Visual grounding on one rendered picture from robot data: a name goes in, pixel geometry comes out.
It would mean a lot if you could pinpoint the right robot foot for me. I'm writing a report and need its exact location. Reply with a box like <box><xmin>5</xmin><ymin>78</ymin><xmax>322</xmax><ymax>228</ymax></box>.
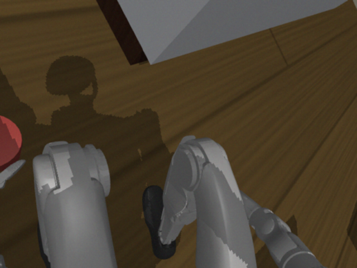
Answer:
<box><xmin>142</xmin><ymin>185</ymin><xmax>176</xmax><ymax>260</ymax></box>

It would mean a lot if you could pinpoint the right robot hand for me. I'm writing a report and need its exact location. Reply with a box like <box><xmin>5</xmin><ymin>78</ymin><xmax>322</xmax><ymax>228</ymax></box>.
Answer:
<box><xmin>239</xmin><ymin>190</ymin><xmax>262</xmax><ymax>221</ymax></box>

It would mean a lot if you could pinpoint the left robot hand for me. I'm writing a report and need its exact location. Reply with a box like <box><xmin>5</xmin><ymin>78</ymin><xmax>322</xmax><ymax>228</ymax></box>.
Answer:
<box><xmin>0</xmin><ymin>160</ymin><xmax>26</xmax><ymax>189</ymax></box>

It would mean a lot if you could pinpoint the cup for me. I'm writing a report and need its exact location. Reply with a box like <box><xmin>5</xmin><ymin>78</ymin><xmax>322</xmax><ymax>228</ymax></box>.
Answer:
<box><xmin>0</xmin><ymin>116</ymin><xmax>23</xmax><ymax>171</ymax></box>

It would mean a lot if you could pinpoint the right robot arm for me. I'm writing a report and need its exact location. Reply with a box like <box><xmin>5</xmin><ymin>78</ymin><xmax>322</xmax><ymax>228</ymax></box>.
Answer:
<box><xmin>249</xmin><ymin>208</ymin><xmax>327</xmax><ymax>268</ymax></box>

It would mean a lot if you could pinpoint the left robot foot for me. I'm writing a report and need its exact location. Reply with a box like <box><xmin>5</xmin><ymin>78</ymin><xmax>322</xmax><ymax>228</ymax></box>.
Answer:
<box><xmin>37</xmin><ymin>222</ymin><xmax>51</xmax><ymax>268</ymax></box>

